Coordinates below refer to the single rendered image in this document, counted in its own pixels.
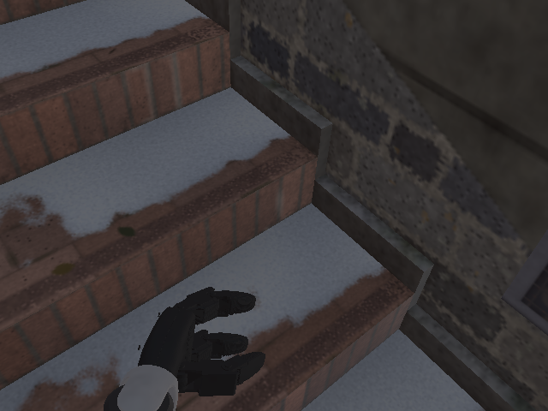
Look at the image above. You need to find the robot left hand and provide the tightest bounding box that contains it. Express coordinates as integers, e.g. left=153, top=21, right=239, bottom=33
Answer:
left=138, top=287, right=265, bottom=396

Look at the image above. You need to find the robot left forearm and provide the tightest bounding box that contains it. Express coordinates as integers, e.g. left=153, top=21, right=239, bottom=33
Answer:
left=104, top=365, right=179, bottom=411

